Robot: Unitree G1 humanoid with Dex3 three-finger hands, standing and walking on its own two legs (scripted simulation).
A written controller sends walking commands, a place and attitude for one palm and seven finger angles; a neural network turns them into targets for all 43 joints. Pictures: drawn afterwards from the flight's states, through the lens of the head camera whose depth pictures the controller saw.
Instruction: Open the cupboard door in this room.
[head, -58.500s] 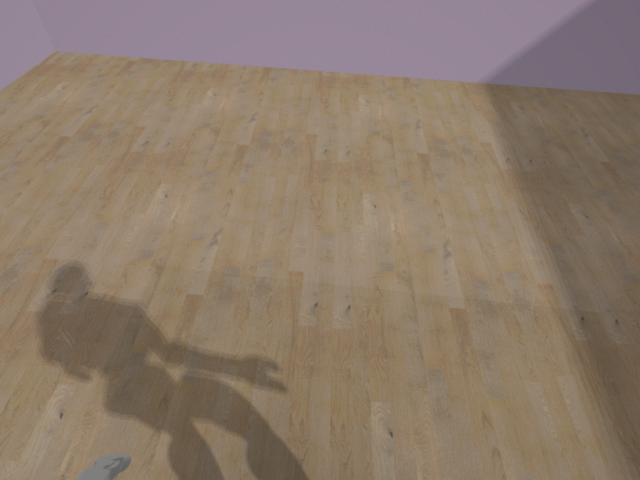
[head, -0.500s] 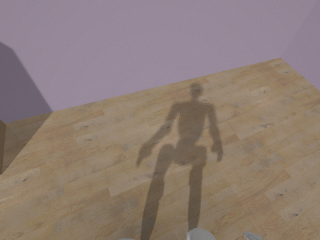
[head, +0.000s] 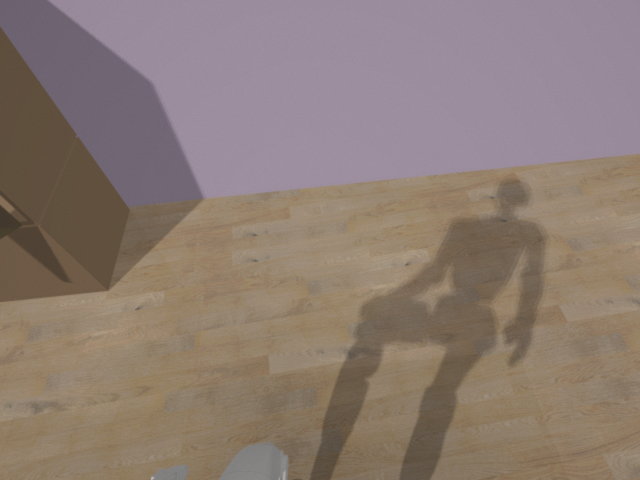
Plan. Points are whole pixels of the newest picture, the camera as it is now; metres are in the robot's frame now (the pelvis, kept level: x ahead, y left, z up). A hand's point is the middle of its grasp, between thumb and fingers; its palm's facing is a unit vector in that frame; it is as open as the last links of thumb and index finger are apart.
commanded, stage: turn to face it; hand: left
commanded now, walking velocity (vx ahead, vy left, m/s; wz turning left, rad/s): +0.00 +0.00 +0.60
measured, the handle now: out of the picture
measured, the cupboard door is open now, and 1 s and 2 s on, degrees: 43 43 43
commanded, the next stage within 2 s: take the last steps up to it in 1.36 s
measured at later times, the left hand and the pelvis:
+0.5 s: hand out of the picture +0.03 +0.27 -0.17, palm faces +0.31 -0.92 -0.23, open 7.4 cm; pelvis +0.01 +0.04 +0.00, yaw +16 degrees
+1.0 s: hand out of the picture +0.01 +0.19 -0.15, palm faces +0.56 -0.79 -0.26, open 7.3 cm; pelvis +0.04 -0.01 +0.00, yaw +36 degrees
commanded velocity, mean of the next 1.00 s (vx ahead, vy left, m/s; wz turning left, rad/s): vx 0.00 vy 0.00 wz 0.59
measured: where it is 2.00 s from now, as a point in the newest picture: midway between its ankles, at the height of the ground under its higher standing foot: outside the picture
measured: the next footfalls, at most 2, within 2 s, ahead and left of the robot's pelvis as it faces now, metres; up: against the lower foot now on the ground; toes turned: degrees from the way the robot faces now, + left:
left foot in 0.24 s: +0.04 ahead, +0.13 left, +0.00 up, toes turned +15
right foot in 0.74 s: +0.09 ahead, -0.09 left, +0.00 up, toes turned +23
